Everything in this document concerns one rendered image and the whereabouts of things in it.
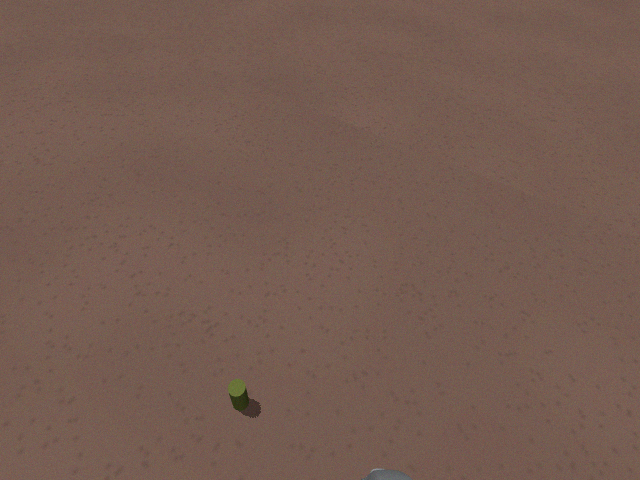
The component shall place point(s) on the can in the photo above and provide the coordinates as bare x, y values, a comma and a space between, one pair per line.
238, 394

